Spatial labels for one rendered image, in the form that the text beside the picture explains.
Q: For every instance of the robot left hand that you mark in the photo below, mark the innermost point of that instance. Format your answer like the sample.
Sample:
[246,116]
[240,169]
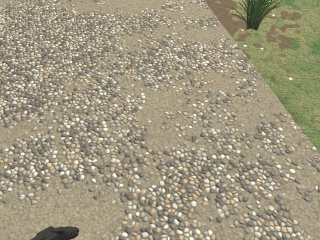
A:
[59,233]

